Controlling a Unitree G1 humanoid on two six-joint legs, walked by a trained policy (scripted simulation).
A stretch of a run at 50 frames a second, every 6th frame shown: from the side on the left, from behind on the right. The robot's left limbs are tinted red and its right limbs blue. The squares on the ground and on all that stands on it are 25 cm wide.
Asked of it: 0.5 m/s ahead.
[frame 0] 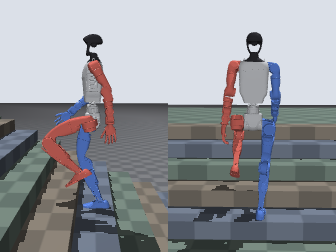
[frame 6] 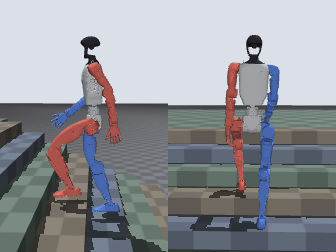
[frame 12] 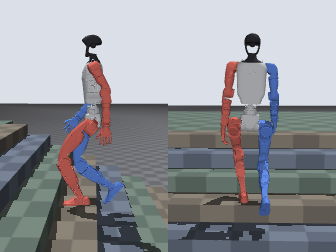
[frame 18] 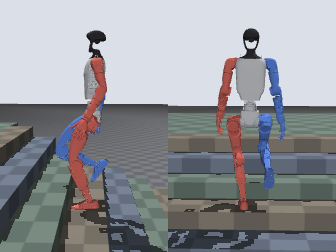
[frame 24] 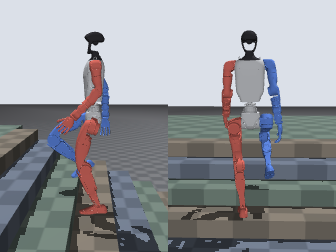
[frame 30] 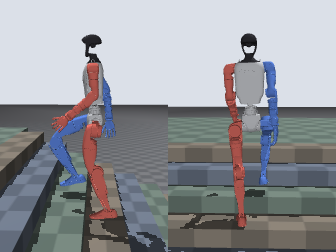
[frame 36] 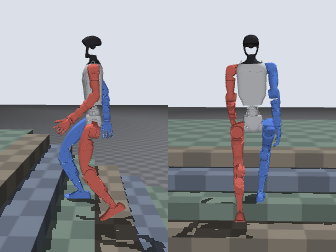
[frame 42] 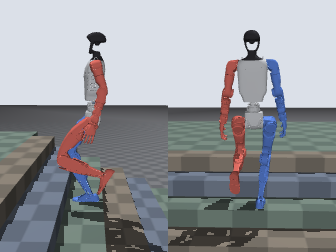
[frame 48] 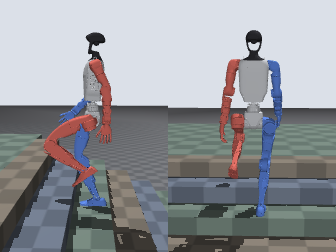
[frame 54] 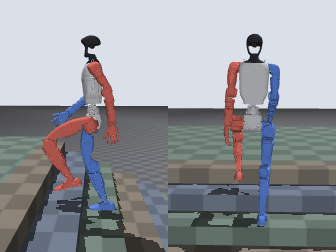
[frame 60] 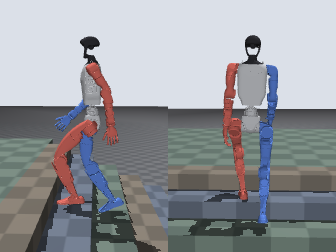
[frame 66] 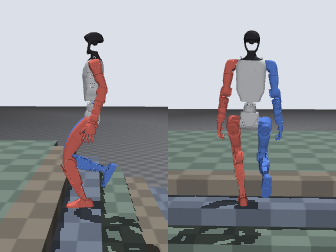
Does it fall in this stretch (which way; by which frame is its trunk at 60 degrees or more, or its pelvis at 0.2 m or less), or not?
no
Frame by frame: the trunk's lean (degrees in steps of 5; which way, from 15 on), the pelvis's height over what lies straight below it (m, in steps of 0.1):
0: 0, 0.8
6: 5, 0.8
12: 0, 0.7
18: 5, 0.7
24: 0, 0.8
30: 5, 0.8
36: 0, 0.7
42: 5, 0.7
48: 5, 0.8
54: 0, 0.8
60: 0, 0.7
66: 0, 0.7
